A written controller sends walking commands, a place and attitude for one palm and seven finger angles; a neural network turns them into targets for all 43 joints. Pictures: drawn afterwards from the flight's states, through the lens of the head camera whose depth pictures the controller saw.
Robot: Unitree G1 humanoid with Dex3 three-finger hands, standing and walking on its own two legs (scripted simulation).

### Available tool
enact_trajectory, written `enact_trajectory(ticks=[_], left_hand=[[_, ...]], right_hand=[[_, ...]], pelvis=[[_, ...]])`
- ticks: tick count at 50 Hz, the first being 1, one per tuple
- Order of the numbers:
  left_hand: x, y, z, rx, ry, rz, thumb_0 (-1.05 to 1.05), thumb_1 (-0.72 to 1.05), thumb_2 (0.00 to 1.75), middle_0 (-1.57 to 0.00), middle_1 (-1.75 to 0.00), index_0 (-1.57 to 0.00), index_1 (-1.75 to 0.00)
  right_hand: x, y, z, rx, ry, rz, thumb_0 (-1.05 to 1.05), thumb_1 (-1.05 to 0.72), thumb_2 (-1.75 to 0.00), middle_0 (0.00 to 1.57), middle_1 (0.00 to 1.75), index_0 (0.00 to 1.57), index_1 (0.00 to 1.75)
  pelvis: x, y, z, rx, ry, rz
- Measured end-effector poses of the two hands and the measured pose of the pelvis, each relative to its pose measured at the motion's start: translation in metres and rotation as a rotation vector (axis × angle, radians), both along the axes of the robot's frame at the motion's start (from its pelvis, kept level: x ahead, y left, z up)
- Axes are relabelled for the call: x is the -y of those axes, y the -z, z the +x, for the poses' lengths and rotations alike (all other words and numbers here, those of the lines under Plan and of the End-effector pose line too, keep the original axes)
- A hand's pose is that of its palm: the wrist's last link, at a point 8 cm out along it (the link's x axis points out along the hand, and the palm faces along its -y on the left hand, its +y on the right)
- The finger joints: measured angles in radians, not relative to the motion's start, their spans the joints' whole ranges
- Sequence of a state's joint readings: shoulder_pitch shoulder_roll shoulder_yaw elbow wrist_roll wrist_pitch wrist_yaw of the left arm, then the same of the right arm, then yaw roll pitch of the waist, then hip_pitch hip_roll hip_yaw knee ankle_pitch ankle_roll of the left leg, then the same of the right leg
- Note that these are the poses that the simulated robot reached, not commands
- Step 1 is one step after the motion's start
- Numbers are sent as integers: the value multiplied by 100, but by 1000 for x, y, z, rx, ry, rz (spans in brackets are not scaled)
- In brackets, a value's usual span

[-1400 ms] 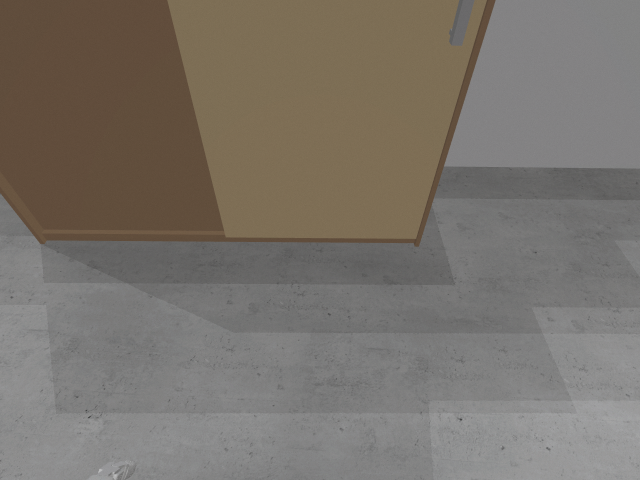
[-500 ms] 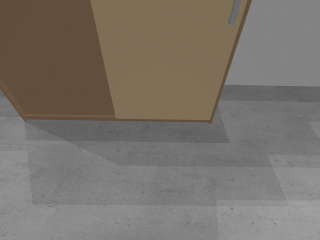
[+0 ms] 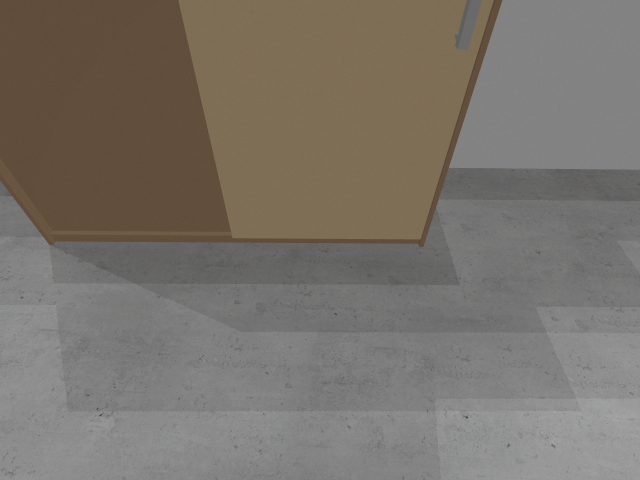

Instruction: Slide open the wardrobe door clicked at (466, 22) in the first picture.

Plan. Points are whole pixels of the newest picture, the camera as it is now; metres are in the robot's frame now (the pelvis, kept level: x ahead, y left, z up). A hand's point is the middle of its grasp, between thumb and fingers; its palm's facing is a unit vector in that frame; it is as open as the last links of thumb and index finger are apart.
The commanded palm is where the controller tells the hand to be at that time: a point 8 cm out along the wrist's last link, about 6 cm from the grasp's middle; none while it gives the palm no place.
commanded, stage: look at it before walking up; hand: right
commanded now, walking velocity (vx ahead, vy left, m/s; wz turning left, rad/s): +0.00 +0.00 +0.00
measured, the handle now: out of the picture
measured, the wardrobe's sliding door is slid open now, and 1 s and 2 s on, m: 0.00 0.00 0.00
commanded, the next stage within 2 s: walk to a spot facing it in 0.04 s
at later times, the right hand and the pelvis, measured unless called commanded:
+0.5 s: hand out of the picture +0.02 -0.25 -0.19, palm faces +0.16 +0.96 -0.21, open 7.4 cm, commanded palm none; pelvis +0.02 -0.04 -0.01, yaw -11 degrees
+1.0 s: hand (523, 438) +0.24 -0.30 -0.17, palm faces +0.33 +0.93 -0.17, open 7.4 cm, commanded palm none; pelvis +0.19 -0.09 -0.01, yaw -22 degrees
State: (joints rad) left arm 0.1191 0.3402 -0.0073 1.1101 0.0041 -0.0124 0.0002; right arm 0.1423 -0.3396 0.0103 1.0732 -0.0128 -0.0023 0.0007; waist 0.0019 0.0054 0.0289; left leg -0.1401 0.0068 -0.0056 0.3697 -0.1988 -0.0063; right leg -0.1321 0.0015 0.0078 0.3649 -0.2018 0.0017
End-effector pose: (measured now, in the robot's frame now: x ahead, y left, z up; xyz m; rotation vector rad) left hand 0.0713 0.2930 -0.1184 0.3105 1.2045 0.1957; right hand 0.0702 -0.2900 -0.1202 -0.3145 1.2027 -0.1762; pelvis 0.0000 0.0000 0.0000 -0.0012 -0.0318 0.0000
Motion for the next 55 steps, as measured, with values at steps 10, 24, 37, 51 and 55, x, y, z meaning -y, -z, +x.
enact_trajectory(ticks=[10, 24, 37, 51, 55], left_hand=[[2, 0, -1, -8, 3, -3, 1, 90, 90, -21, -30, -20, -30], [64, 12, 6, -115, 96, -57, 1, 90, 90, -20, -30, -20, -30], [146, 13, 20, -206, 126, -104, 1, 90, 90, -21, -30, -20, -30], [154, 31, 126, -305, 153, -118, 1, 90, 90, -21, -30, -20, -30], [143, 49, 186, -344, 209, -104, 1, 90, 90, -21, -30, -20, -30]], right_hand=[[2, 1, -5, -14, 7, -3, 0, -90, -90, 20, 30, 21, 30], [-1, 34, -54, -25, 193, 116, 0, -90, -90, 20, 30, 21, 30], [36, 32, -26, -39, 328, 172, 1, -90, -90, 20, 30, 20, 29], [53, 19, 161, 148, 341, 141, 0, -90, -90, 20, 30, 20, 29], [57, 20, 212, 247, 363, 97, 0, -90, -90, 20, 30, 20, 30]], pelvis=[[1, 0, 0, 0, 4, 1], [30, 11, 17, -14, 169, 22], [81, 5, 75, -42, 285, 16], [90, 14, 198, -52, 392, -6], [86, 29, 244, -36, 450, -3]])
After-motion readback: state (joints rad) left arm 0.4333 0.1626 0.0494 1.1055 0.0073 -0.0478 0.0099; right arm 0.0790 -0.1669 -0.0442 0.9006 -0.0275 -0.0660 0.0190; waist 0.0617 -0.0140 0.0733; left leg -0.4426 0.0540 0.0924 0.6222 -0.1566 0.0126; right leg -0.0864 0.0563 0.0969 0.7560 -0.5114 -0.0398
